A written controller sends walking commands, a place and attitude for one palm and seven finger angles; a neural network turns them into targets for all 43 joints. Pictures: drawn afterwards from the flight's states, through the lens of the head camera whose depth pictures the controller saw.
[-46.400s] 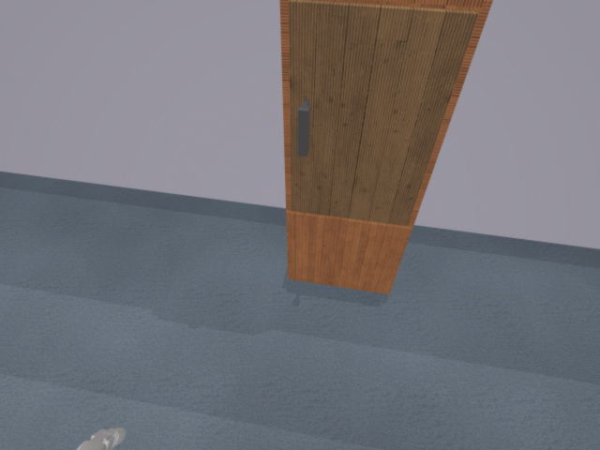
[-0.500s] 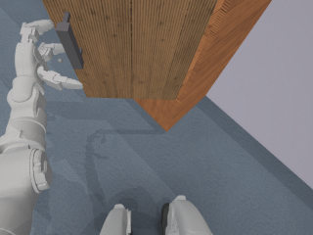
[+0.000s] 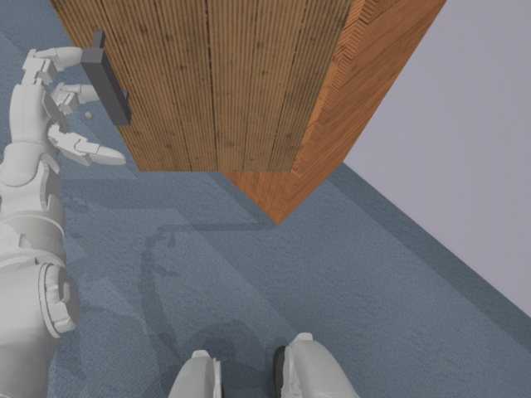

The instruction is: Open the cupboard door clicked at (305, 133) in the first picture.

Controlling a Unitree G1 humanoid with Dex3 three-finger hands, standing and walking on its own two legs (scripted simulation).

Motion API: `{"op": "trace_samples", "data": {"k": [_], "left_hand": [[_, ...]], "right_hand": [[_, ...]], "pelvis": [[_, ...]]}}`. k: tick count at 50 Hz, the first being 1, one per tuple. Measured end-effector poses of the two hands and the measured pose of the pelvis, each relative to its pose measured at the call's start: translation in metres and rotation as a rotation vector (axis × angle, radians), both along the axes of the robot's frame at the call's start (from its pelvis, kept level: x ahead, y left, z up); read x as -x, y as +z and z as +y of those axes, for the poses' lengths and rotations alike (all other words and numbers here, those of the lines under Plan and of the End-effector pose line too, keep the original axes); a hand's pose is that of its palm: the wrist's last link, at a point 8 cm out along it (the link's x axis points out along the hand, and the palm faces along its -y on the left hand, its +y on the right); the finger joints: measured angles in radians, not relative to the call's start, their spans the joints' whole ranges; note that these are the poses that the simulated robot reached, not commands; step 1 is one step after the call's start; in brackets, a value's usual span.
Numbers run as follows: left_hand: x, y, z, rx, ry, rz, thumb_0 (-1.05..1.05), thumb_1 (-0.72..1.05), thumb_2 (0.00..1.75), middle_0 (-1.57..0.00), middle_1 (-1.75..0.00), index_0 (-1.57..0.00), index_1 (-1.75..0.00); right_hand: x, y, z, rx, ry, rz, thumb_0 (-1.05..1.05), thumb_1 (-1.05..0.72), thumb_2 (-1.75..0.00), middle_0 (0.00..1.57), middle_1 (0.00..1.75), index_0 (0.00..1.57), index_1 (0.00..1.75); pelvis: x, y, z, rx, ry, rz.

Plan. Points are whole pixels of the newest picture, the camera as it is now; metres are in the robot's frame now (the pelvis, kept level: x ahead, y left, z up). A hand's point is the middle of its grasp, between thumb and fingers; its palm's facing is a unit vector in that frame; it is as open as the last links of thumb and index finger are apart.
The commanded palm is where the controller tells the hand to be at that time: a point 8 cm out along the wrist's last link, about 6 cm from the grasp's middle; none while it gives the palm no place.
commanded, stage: move the hooked fingers beside the handle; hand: left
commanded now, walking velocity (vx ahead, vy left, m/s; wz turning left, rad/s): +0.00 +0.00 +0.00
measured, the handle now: (111, 80) +0.56 +0.21 +0.05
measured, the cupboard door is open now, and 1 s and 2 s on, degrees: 47 47 47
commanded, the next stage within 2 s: slide the fingers in behind the handle in 1.74 s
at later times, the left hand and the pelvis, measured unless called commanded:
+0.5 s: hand (68, 117) +0.49 +0.25 +0.06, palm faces +0.00 -1.00 -0.03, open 14.0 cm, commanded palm +0.48 +0.28 +0.05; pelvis -0.02 +0.00 -0.01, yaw -1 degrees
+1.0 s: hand (46, 117) +0.49 +0.28 +0.06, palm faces +0.01 -1.00 -0.03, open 14.0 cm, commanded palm +0.47 +0.30 +0.05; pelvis -0.01 +0.01 -0.01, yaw -2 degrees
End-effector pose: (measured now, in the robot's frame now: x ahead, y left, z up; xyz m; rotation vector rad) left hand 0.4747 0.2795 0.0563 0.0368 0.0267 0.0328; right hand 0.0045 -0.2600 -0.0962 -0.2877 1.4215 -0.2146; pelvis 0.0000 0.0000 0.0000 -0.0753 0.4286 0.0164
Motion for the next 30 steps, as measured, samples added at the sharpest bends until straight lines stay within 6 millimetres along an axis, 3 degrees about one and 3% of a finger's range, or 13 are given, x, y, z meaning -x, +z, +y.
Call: {"op": "trace_samples", "data": {"k": [7,20,30], "left_hand": [[-0.004,-0.001,-0.012,0.031,-0.031,0.002,-0.01,-0.50,0.30,-0.30,-1.20,-0.21,-1.17],[0.004,0.002,0.023,0.000,0.005,0.003,-0.01,-0.50,0.30,-0.30,-1.20,-0.29,-1.20],[-0.001,0.000,0.022,0.035,-0.032,0.010,-0.01,-0.50,0.30,-0.30,-1.20,-0.30,-1.20]], "right_hand": [[-0.003,0.001,-0.004,0.016,-0.019,-0.042,0.00,-0.90,-0.90,0.20,0.30,0.20,0.30],[0.012,-0.003,-0.005,0.025,-0.025,-0.032,0.00,-0.90,-0.90,0.20,0.30,0.20,0.30],[0.021,0.000,-0.007,0.061,-0.015,-0.017,0.00,-0.90,-0.90,0.20,0.30,0.20,0.30]], "pelvis": [[0.002,-0.001,-0.002,-0.005,-0.014,-0.004],[0.012,-0.006,-0.002,-0.007,-0.028,0.004],[0.017,-0.010,0.002,0.003,-0.018,0.014]]}}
